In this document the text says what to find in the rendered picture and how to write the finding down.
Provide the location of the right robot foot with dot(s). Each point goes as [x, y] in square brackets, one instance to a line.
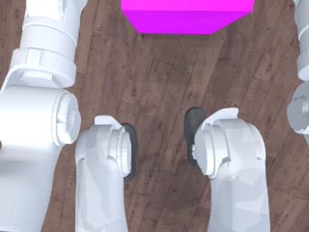
[193, 119]

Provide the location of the left robot forearm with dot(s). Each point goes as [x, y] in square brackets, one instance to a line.
[45, 57]

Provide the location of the right robot upper arm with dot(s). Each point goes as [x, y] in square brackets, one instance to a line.
[298, 110]

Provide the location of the left robot upper arm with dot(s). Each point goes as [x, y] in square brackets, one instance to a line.
[35, 123]

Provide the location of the right robot forearm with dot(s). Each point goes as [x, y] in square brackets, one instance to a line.
[302, 23]

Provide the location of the left robot shin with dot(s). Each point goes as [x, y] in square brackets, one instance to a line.
[82, 139]

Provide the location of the carton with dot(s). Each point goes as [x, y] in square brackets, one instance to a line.
[184, 16]

